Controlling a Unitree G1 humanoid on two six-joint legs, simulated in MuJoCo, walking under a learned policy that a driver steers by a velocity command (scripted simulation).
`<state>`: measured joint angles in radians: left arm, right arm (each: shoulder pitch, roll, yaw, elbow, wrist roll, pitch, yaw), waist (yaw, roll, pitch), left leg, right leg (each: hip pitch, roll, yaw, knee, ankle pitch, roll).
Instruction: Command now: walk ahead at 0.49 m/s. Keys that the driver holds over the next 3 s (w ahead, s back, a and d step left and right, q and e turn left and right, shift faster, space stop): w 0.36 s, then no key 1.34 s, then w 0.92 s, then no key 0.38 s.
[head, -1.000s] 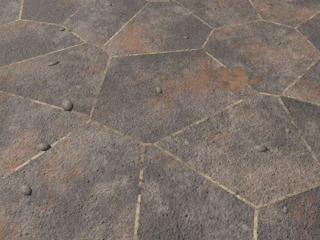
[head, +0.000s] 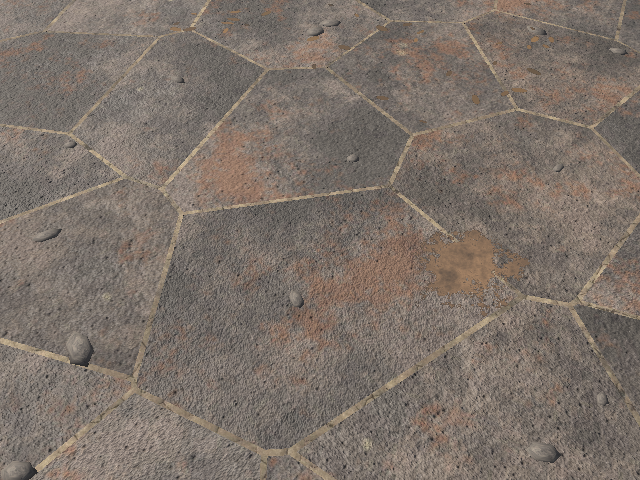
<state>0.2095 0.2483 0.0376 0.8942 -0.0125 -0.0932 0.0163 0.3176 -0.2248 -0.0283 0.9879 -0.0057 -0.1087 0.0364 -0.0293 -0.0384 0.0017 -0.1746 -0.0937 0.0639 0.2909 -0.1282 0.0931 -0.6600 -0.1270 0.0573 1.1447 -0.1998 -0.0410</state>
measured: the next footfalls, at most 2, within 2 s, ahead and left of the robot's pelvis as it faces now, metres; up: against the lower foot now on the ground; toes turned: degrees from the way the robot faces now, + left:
right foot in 0.30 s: +0.34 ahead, -0.17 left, +0.00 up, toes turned -2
left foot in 0.74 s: +0.50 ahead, +0.05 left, +0.00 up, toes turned +1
